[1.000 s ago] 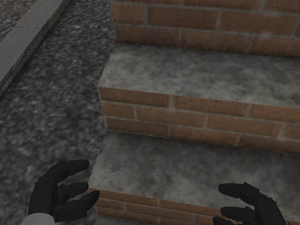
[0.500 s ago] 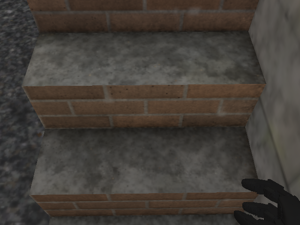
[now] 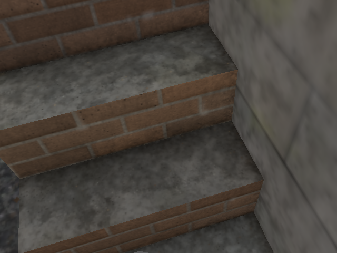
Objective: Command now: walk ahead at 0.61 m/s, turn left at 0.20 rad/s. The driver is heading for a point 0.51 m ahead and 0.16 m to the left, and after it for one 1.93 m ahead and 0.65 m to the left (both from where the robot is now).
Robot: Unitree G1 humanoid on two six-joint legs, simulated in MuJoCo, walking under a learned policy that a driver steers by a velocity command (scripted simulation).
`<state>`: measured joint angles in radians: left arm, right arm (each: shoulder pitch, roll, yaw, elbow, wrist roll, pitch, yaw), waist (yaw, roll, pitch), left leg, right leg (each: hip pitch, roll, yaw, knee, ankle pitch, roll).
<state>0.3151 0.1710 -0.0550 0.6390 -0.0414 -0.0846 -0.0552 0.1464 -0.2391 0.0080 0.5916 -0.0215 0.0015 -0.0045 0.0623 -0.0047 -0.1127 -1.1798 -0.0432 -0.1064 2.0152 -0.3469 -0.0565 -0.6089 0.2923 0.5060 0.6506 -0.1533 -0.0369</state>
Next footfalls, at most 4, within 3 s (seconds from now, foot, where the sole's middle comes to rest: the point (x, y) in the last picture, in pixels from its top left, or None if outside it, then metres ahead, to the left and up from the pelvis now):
0.24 left None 0.00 0.17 -0.76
1.02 right None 0.30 0.20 -0.54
1.18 left None -0.03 0.28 -0.70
1.28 right None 0.19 0.30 -0.54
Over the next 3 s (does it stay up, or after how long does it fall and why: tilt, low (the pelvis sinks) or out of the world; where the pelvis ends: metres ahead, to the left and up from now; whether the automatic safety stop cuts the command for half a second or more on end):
falls after 2.00 s (tilt)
